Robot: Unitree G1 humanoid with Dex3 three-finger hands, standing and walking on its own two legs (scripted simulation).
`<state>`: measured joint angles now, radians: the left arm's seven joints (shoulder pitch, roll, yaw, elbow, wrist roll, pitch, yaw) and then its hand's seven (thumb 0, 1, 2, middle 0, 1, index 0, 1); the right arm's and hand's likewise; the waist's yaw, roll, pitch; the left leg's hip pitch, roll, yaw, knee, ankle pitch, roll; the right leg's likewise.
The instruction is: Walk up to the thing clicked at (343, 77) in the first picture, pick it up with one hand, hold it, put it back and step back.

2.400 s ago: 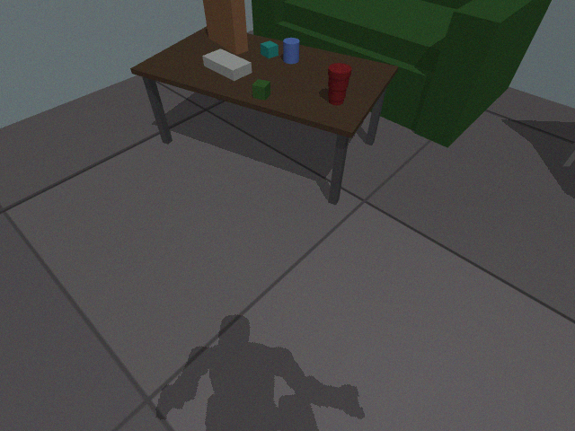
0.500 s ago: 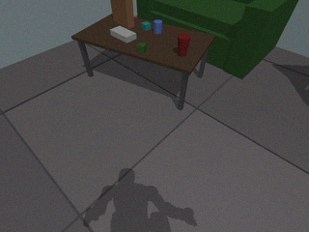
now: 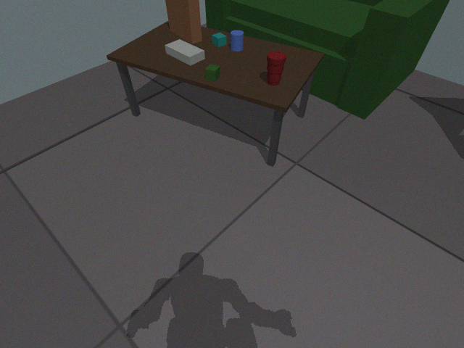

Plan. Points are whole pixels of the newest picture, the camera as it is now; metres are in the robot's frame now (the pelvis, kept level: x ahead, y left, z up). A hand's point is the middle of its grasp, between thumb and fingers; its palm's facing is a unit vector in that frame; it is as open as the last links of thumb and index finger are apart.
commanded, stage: stand
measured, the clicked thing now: (275, 69) +1.46 -0.20 -0.26
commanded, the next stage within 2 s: walk up in 0.02 s
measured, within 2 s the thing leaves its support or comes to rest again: neither
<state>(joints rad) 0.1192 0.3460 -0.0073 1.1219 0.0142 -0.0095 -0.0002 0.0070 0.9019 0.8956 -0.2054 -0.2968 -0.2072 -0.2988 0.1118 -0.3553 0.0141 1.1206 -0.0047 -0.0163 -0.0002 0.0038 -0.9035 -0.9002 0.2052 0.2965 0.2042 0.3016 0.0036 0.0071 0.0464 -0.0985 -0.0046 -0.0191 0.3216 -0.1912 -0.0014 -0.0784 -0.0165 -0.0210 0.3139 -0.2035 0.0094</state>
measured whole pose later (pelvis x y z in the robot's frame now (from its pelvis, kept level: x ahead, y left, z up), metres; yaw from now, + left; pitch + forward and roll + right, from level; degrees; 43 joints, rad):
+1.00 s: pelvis +0.35 +0.05 -0.02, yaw -6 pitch -3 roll +1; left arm 0.22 0.36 0.03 0.83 0.00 -0.09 -0.03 0.01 0.90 0.90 -0.21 -0.30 -0.21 -0.30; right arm 0.31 -0.40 -0.04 0.86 0.00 -0.02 0.05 0.01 -0.90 -0.90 0.21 0.30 0.20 0.30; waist 0.01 0.04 0.12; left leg -0.34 0.01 -0.01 1.19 -0.43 0.04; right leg -0.29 -0.02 -0.04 0.56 -0.22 -0.04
